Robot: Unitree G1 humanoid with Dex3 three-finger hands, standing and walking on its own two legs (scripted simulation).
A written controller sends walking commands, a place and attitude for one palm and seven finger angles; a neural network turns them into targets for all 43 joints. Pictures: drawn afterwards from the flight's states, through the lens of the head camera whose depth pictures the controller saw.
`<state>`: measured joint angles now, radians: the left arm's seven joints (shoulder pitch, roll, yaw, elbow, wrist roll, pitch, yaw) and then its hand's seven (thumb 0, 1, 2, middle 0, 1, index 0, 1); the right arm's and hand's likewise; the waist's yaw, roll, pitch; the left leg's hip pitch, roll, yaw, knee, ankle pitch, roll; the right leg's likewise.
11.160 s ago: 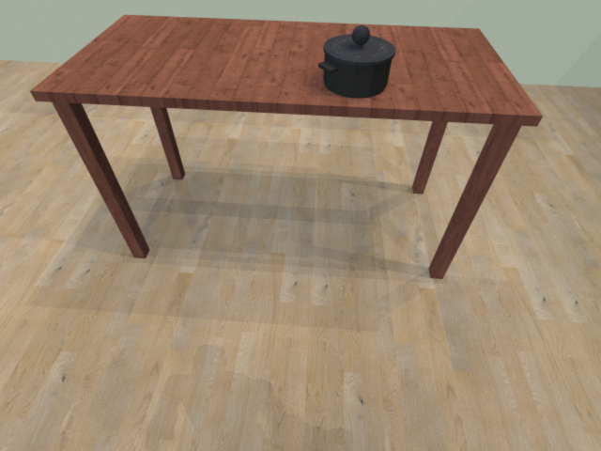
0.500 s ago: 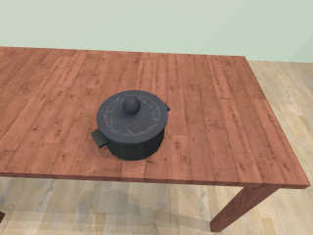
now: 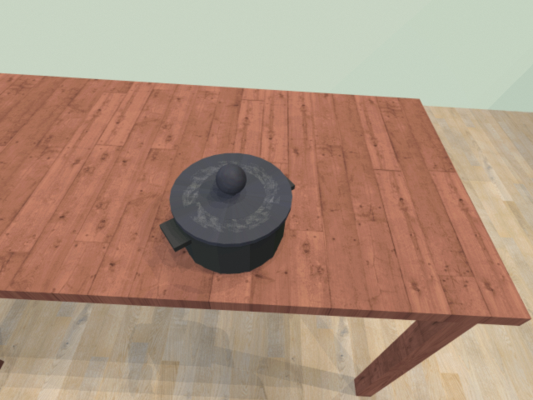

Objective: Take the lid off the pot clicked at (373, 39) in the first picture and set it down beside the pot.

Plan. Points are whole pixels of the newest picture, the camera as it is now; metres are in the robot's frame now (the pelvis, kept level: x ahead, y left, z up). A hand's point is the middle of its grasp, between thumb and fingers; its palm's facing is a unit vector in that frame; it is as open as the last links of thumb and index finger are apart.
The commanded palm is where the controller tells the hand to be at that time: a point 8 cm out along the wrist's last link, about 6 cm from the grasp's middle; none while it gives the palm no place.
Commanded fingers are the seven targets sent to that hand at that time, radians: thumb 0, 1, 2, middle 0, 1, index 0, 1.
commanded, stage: shuffle to correct the standing spot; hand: left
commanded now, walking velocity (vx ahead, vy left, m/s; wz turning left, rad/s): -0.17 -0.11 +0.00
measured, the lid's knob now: (231, 179) +0.40 +0.09 +0.12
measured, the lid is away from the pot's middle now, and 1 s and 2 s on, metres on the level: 0.00 0.00 0.00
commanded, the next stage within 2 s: come to a stop and stand still in 0.58 s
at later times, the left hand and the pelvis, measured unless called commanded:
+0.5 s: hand out of the picture -0.05 +0.16 -0.19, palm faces +0.01 -0.98 -0.18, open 7.4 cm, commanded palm none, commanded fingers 0.00 0.90 0.90 -0.20 -0.30 -0.20 -0.30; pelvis -0.04 +0.00 -0.01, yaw +0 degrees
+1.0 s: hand out of the picture -0.07 +0.12 -0.19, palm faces +0.05 -0.99 -0.14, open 7.3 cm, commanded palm none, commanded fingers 0.00 0.90 0.90 -0.20 -0.30 -0.20 -0.30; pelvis -0.05 -0.03 +0.00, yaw +1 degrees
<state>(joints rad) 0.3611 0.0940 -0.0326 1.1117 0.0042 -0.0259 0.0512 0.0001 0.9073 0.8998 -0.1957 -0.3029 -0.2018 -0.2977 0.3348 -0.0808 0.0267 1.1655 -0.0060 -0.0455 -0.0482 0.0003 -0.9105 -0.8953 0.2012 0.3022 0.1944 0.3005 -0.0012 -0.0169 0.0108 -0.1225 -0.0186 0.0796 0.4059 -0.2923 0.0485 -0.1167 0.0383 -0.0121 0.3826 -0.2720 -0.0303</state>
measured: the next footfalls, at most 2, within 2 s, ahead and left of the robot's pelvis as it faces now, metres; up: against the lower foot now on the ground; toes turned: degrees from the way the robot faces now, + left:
none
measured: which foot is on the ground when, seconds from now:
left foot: down 0.00-1.00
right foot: down 0.00-1.00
